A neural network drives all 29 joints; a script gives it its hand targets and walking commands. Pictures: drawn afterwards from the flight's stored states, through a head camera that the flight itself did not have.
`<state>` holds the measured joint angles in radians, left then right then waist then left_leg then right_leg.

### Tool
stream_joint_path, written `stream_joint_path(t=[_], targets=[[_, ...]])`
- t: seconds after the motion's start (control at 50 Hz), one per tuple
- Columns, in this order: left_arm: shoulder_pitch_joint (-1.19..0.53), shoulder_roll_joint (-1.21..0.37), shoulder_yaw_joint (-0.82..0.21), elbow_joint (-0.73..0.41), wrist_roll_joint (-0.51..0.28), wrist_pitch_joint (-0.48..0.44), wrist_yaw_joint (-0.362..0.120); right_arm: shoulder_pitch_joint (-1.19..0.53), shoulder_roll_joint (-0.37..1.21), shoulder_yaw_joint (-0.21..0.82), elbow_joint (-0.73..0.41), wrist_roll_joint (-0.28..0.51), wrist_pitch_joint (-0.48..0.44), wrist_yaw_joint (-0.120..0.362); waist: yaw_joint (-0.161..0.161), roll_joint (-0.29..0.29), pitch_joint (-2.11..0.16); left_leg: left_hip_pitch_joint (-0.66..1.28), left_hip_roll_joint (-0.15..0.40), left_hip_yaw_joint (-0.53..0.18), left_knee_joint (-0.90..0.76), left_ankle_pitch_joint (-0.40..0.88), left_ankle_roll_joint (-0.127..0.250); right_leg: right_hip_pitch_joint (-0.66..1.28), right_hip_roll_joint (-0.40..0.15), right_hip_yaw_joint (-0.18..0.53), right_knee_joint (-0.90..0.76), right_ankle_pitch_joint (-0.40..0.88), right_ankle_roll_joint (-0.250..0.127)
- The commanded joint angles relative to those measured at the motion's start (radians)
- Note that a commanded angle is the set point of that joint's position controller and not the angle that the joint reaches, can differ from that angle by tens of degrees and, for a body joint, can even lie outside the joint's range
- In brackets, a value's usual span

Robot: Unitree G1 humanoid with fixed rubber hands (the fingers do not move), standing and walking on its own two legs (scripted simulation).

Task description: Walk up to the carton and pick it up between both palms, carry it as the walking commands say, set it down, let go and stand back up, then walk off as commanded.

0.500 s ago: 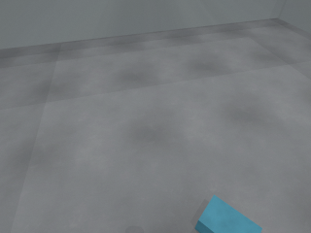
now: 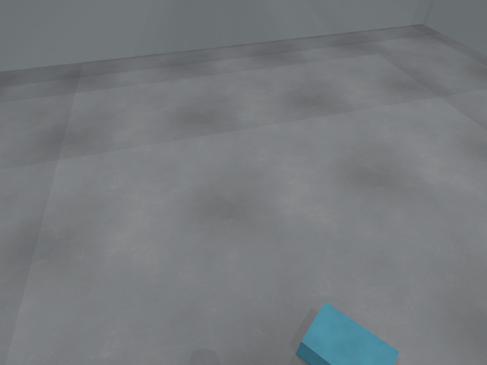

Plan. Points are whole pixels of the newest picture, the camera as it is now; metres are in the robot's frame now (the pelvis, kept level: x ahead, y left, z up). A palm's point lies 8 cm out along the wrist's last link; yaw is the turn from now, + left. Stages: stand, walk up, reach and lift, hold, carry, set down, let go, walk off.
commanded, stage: stand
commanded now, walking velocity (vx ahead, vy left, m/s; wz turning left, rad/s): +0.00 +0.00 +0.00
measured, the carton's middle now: (344, 353) +0.35 -0.32 -0.70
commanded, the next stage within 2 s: walk off in 1.10 s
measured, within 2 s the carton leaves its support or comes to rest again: neither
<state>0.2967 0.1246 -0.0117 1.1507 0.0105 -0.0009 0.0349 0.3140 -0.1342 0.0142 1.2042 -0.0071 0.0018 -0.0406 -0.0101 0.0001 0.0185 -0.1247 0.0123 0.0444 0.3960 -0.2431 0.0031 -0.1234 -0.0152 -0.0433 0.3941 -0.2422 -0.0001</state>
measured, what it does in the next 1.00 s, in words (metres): stands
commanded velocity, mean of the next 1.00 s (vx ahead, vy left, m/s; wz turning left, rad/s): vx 0.00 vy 0.00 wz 0.00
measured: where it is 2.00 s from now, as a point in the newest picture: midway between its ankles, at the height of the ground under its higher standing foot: outside the picture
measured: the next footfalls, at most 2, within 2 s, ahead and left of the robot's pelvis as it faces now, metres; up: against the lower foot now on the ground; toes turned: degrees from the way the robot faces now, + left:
left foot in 1.68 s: +0.00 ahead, +0.24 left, +0.00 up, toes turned +14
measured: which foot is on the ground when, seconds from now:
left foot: down 0.00-1.00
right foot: down 0.00-1.00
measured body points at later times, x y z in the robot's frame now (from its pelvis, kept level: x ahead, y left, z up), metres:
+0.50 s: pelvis +0.00 +0.01 +0.00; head +0.00 +0.01 +0.45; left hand -0.02 +0.23 -0.16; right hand -0.02 -0.22 -0.16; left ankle -0.02 +0.11 -0.74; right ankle -0.02 -0.12 -0.74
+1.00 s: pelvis -0.02 +0.01 +0.00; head -0.01 +0.01 +0.45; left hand +0.06 +0.30 -0.13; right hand +0.05 -0.29 -0.13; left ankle -0.02 +0.12 -0.74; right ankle -0.02 -0.12 -0.74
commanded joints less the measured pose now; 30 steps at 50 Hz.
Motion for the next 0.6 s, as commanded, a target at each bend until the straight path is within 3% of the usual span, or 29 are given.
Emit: stream_joint_path(t=[0.0,0.28,0.58], targets=[[0.077,0.092,0.013,-0.01,-0.001,-0.007,0.006,0.073,-0.092,-0.01,-0.009,0.0,-0.009,-0.007,0.005,-0.006,0.075,-0.047,0.084,-0.091,-0.07,0.131,0.018,-0.04,-0.088,0.097,-0.075,0.158,-0.034],[0.1,0.08,0.01,0.003,-0.003,-0.007,0.009,0.087,-0.071,-0.003,-0.009,-0.001,-0.014,-0.009,0.005,-0.001,0.08,-0.05,0.085,-0.088,-0.065,0.142,0.024,-0.052,-0.082,0.094,-0.062,0.161,-0.029],[0.012,0.239,0.049,-0.092,0.004,-0.028,0.006,-0.015,-0.241,-0.049,-0.118,-0.011,-0.036,-0.005,0.008,0.002,0.054,-0.036,0.109,-0.1,-0.052,0.166,0.035,-0.044,-0.1,0.109,-0.025,0.17,-0.025]])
